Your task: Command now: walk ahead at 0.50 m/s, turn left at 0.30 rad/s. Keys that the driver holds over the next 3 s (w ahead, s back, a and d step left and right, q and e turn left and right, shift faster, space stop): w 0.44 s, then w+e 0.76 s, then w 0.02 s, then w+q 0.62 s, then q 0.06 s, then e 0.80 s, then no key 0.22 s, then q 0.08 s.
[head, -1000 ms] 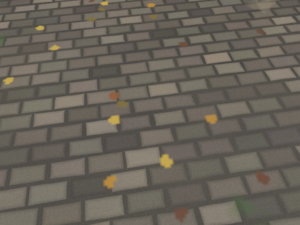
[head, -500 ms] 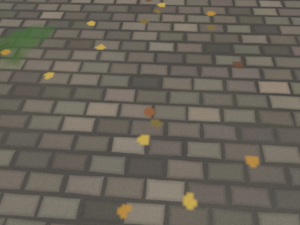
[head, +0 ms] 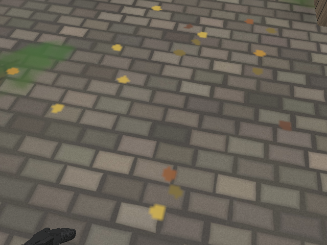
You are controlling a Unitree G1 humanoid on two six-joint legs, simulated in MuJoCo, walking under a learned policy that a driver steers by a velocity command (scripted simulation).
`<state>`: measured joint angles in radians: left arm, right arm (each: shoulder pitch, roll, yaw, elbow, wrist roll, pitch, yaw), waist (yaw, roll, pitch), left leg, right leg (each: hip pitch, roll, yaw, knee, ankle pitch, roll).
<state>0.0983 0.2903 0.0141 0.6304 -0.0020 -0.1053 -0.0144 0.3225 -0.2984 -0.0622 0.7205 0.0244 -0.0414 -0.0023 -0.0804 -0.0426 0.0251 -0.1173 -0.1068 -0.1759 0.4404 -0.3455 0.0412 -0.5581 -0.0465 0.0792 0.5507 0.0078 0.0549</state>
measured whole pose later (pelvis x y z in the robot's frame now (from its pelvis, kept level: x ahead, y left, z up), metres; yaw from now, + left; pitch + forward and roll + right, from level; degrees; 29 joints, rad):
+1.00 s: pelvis +0.52 -0.01 +0.00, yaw -12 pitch +1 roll +3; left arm 0.13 0.28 0.05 0.69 -0.02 -0.02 -0.04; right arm 0.31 -0.28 -0.07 0.85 0.01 -0.08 0.00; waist -0.08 -0.04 0.04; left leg 0.07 -0.02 0.23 0.22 -0.30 0.00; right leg -0.65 -0.10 0.01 0.69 0.00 -0.02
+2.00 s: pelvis +1.07 -0.14 +0.01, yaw -4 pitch +2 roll +0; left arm 0.08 0.29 0.04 0.68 0.02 -0.10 -0.01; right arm 0.30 -0.28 -0.05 0.75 0.01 -0.03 -0.02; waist -0.06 -0.03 0.04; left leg -0.15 -0.13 -0.13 0.35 -0.23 0.08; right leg -0.64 -0.05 0.09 0.62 0.06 0.06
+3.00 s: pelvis +1.20 -0.17 +0.00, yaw -28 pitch +1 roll -1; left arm 0.15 0.24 0.04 0.66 0.03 0.04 0.00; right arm 0.21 -0.30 -0.05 0.77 0.00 0.01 -0.01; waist -0.04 0.05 0.03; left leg -0.31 0.08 0.02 0.64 -0.44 -0.05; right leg -0.24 0.03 0.00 0.50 -0.27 -0.02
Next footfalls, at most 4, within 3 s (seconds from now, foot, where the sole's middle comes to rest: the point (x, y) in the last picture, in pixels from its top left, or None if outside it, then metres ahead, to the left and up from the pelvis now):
0.04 right None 0.20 -0.14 -0.77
0.58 left None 0.47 0.11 -0.77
1.10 right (194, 185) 0.72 -0.18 -0.77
1.64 left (162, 123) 1.08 -0.07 -0.77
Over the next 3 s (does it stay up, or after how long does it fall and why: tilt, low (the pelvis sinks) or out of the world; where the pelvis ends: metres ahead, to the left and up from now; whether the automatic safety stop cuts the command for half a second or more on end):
stays up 1.20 -0.17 0.00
